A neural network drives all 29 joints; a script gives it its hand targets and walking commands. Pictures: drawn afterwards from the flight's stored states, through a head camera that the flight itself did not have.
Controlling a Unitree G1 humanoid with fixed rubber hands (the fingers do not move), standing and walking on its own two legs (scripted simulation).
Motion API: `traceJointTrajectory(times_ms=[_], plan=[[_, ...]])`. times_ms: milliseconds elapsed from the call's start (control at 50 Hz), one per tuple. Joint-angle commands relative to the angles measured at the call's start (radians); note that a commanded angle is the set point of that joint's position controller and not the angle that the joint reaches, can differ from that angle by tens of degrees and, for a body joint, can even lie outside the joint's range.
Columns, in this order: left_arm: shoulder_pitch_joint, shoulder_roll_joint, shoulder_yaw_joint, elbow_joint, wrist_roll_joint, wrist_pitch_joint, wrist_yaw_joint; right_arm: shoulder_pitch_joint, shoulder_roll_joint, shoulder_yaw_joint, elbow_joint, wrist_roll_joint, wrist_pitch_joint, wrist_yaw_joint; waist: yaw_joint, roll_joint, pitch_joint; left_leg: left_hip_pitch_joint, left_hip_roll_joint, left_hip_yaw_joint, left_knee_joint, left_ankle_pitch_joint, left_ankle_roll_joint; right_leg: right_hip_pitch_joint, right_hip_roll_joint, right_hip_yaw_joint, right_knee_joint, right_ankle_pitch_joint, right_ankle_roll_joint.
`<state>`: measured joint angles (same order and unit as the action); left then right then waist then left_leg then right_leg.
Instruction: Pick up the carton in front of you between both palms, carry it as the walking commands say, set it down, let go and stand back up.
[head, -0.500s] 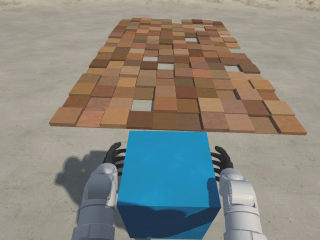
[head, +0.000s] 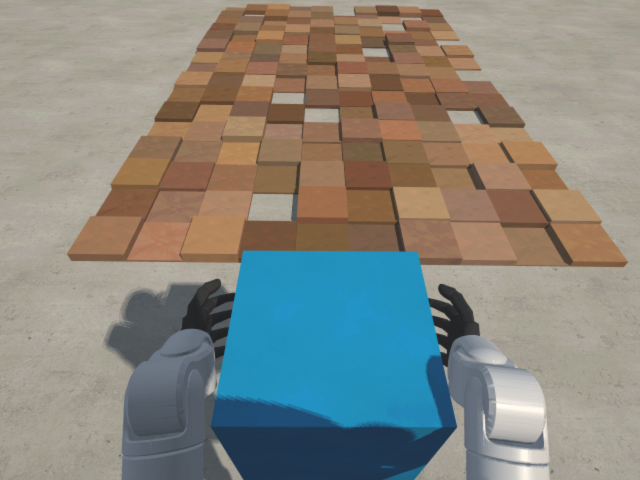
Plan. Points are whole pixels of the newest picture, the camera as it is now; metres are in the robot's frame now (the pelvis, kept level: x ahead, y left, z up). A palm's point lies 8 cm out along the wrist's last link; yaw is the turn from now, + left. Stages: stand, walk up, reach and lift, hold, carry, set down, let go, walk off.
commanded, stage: carry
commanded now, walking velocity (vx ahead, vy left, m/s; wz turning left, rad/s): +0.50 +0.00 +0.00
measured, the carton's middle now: (329, 375) +0.26 +0.01 +0.01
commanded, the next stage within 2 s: none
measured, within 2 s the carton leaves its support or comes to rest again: neither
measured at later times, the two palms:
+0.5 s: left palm (268, 181) +0.56 +0.12 +0.09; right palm (445, 180) +0.59 -0.18 +0.09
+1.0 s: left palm (281, 95) +0.91 +0.14 +0.08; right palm (411, 99) +0.90 -0.16 +0.09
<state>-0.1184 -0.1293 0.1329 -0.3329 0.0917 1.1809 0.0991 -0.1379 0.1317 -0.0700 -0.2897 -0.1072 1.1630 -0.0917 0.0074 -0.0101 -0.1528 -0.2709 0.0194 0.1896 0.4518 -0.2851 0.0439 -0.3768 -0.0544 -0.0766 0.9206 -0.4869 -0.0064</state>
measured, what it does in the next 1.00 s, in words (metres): walks ahead: right foot, then left foot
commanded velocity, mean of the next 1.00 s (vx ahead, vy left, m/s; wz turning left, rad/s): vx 0.50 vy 0.00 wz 0.00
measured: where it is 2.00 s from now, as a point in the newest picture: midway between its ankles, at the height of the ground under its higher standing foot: (340, 235)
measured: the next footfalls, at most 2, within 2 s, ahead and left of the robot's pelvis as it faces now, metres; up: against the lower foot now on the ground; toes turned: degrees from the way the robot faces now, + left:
right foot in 0.24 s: +0.30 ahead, -0.13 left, +0.00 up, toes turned -9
left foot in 0.72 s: +0.64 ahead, +0.07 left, +0.00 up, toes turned +12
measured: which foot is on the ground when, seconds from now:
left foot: down 0.00-0.26, up 0.28-0.70, down 0.72-1.00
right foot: up 0.00-0.22, down 0.24-0.74, up 0.76-1.00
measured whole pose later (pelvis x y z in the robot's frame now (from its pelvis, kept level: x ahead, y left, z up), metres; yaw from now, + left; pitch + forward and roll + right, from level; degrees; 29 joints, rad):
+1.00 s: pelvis +0.64 +0.00 +0.01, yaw -1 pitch +5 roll -2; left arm -0.12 -0.13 0.08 -0.34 0.12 1.16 0.08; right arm -0.11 0.13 -0.10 -0.35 -0.09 1.15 -0.09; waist -0.03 0.01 -0.06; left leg -0.15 0.03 0.22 0.27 -0.22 0.06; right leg -0.58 -0.10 -0.11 0.85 -0.20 0.00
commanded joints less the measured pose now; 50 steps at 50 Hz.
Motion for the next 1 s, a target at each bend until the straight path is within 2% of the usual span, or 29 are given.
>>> traceJointTrajectory(times_ms=[0,20,60,140,180,200,220,240,260,280,300,320,340,360,400,520,620,660,680,700,720,740,760,780,800,820,860,900,980], plan=[[-0.554,-0.862,-0.756,-0.073,-0.440,0.028,-0.279,-0.515,0.871,0.661,-0.140,0.389,0.032,0.224,-0.033,0.061,-0.133,0.454,0.365,-0.450,-0.253,0.175,0.142,-0.422,-0.066,0.028,0.029,0.034,-0.009],[-0.543,-0.864,-0.746,-0.064,-0.432,0.031,-0.273,-0.526,0.867,0.668,-0.145,0.405,0.041,0.226,-0.032,0.080,-0.128,0.427,0.324,-0.370,-0.266,0.206,0.112,-0.380,-0.050,-0.003,-0.034,0.091,0.000],[-0.509,-0.859,-0.728,-0.043,-0.405,0.038,-0.256,-0.514,0.854,0.672,-0.129,0.426,0.056,0.236,-0.030,0.127,-0.119,0.391,0.270,-0.259,-0.266,0.250,0.086,-0.309,-0.023,-0.048,-0.162,0.184,0.011],[-0.483,-0.849,-0.701,-0.019,-0.362,0.050,-0.237,-0.499,0.832,0.664,-0.088,0.435,0.073,0.256,-0.030,0.181,-0.074,0.273,0.227,-0.119,-0.232,0.326,0.048,-0.114,0.025,-0.139,-0.370,0.336,0.007],[-0.485,-0.856,-0.697,-0.015,-0.357,0.053,-0.236,-0.518,0.830,0.663,-0.088,0.437,0.077,0.261,-0.012,0.170,-0.088,0.186,0.208,-0.050,-0.122,0.394,0.015,0.094,0.061,-0.195,-0.437,0.392,-0.008],[-0.486,-0.856,-0.692,-0.010,-0.355,0.054,-0.238,-0.522,0.829,0.665,-0.092,0.435,0.080,0.261,-0.003,0.138,-0.125,0.127,0.176,0.004,0.006,0.452,-0.007,0.244,0.090,-0.231,-0.449,0.350,-0.018],[-0.487,-0.855,-0.687,-0.003,-0.353,0.055,-0.240,-0.524,0.820,0.662,-0.093,0.431,0.082,0.262,0.010,0.086,-0.186,0.025,0.143,0.036,0.185,0.394,-0.035,0.427,0.043,-0.175,-0.441,0.301,-0.028],[-0.472,-0.842,-0.679,0.008,-0.344,0.055,-0.241,-0.551,0.810,0.664,-0.103,0.432,0.087,0.264,0.028,-0.113,-0.232,-0.139,0.075,0.043,0.469,0.154,-0.081,0.529,-0.202,0.226,-0.596,0.041,-0.092],[-0.485,-0.848,-0.671,0.035,-0.337,0.050,-0.241,-0.579,0.829,0.665,-0.107,0.439,0.094,0.265,0.027,-0.286,-0.247,-0.374,-0.032,-0.043,0.694,-0.190,-0.089,0.634,-0.378,0.615,-0.726,0.067,-0.226],[-0.502,-0.880,-0.685,0.005,-0.356,0.048,-0.244,-0.576,0.852,0.667,-0.095,0.432,0.087,0.267,0.017,-0.198,-0.230,-0.442,0.039,-0.149,0.813,-0.201,-0.050,0.616,-0.400,0.594,-0.712,0.181,-0.237],[-0.516,-0.920,-0.701,-0.016,-0.371,0.041,-0.247,-0.571,0.876,0.664,-0.098,0.431,0.078,0.269,0.019,-0.136,-0.221,-0.442,0.080,-0.172,0.838,-0.167,-0.024,0.557,-0.359,0.493,-0.684,0.312,-0.219],[-0.540,-0.949,-0.716,-0.043,-0.381,0.032,-0.252,-0.565,0.904,0.669,-0.102,0.427,0.067,0.269,0.013,-0.045,-0.217,-0.430,0.110,-0.180,0.795,-0.103,-0.016,0.515,-0.334,0.400,-0.679,0.365,-0.189],[-0.557,-0.973,-0.732,-0.066,-0.393,0.023,-0.257,-0.549,0.921,0.672,-0.109,0.418,0.055,0.266,0.009,-0.023,-0.214,-0.405,0.129,-0.188,0.721,-0.043,-0.017,0.478,-0.309,0.320,-0.692,0.415,-0.156],[-0.558,-0.985,-0.742,-0.075,-0.400,0.016,-0.261,-0.535,0.938,0.679,-0.115,0.405,0.044,0.260,0.009,-0.040,-0.219,-0.374,0.120,-0.167,0.666,-0.008,-0.022,0.458,-0.285,0.245,-0.700,0.459,-0.133],[-0.546,-0.978,-0.755,-0.096,-0.419,0.009,-0.271,-0.495,0.960,0.684,-0.111,0.387,0.025,0.247,0.009,-0.081,-0.225,-0.353,0.099,-0.130,0.569,0.013,-0.028,0.461,-0.255,0.161,-0.708,0.516,-0.124],[-0.466,-0.895,-0.754,-0.095,-0.425,0.012,-0.293,-0.411,0.917,0.682,-0.117,0.341,0.013,0.219,0.013,-0.125,-0.121,-0.412,0.056,-0.035,0.260,0.156,-0.045,0.519,-0.190,0.012,-0.703,0.678,-0.122],[-0.430,-0.854,-0.727,-0.075,-0.390,0.031,-0.285,-0.425,0.879,0.683,-0.130,0.369,0.045,0.234,0.017,-0.145,-0.024,-0.292,0.022,0.046,0.068,0.255,-0.014,0.500,-0.175,-0.062,-0.690,0.792,-0.096],[-0.442,-0.845,-0.724,-0.078,-0.384,0.037,-0.281,-0.436,0.867,0.680,-0.126,0.383,0.053,0.242,0.007,-0.162,-0.056,-0.130,-0.014,0.080,0.037,0.238,0.000,0.481,-0.169,-0.111,-0.568,0.947,-0.072],[-0.451,-0.841,-0.725,-0.082,-0.383,0.040,-0.279,-0.426,0.865,0.674,-0.113,0.385,0.054,0.245,-0.010,-0.139,-0.106,0.032,-0.058,0.121,0.003,0.201,0.004,0.433,-0.135,-0.161,-0.421,0.976,-0.050],[-0.461,-0.837,-0.728,-0.083,-0.380,0.043,-0.279,-0.427,0.858,0.667,-0.106,0.385,0.055,0.249,-0.029,-0.087,-0.171,0.237,-0.015,0.062,0.011,0.136,0.007,0.303,-0.107,-0.170,-0.239,0.838,-0.026],[-0.484,-0.841,-0.736,-0.089,-0.385,0.050,-0.278,-0.417,0.848,0.654,-0.081,0.372,0.053,0.253,-0.044,0.116,-0.260,0.453,0.258,-0.370,-0.062,-0.045,0.113,0.045,-0.037,-0.142,0.060,0.569,0.014],[-0.492,-0.844,-0.745,-0.092,-0.387,0.050,-0.280,-0.406,0.873,0.654,-0.046,0.376,0.044,0.257,-0.044,0.330,-0.280,0.564,0.403,-0.723,-0.226,0.012,0.220,-0.203,0.094,-0.070,0.293,0.071,0.035],[-0.498,-0.877,-0.753,-0.074,-0.385,0.040,-0.281,-0.414,0.896,0.663,-0.063,0.396,0.039,0.262,-0.034,0.242,-0.251,0.552,0.413,-0.660,-0.217,0.149,0.222,-0.285,0.032,0.038,0.419,0.030,0.004],[-0.498,-0.903,-0.750,-0.072,-0.384,0.027,-0.282,-0.431,0.935,0.673,-0.074,0.406,0.029,0.265,-0.039,0.167,-0.252,0.501,0.378,-0.559,-0.187,0.255,0.197,-0.296,-0.011,0.068,0.430,0.061,-0.020],[-0.498,-0.939,-0.754,-0.065,-0.385,0.014,-0.282,-0.453,0.963,0.682,-0.090,0.413,0.019,0.268,-0.034,0.071,-0.230,0.423,0.355,-0.458,-0.190,0.319,0.155,-0.275,-0.051,0.078,0.359,0.122,-0.029],[-0.490,-0.963,-0.756,-0.060,-0.383,0.002,-0.279,-0.471,0.982,0.693,-0.106,0.421,0.011,0.270,-0.025,0.048,-0.223,0.369,0.335,-0.387,-0.211,0.309,0.118,-0.244,-0.075,0.081,0.269,0.168,-0.028],[-0.455,-0.986,-0.762,-0.049,-0.372,-0.018,-0.271,-0.468,0.989,0.708,-0.122,0.435,0.000,0.275,-0.020,0.088,-0.224,0.324,0.301,-0.284,-0.245,0.276,0.086,-0.195,-0.065,0.037,0.155,0.218,-0.019],[-0.408,-0.989,-0.766,-0.036,-0.353,-0.035,-0.261,-0.435,0.972,0.711,-0.125,0.436,-0.007,0.283,-0.021,0.116,-0.204,0.328,0.281,-0.224,-0.269,0.276,0.086,-0.208,-0.051,-0.003,0.044,0.239,-0.004],[-0.395,-0.960,-0.778,-0.065,-0.343,-0.043,-0.246,-0.401,0.919,0.704,-0.136,0.431,-0.009,0.292,-0.025,0.145,-0.124,0.363,0.232,-0.119,-0.272,0.373,0.076,-0.260,-0.033,-0.069,-0.184,0.351,0.019]])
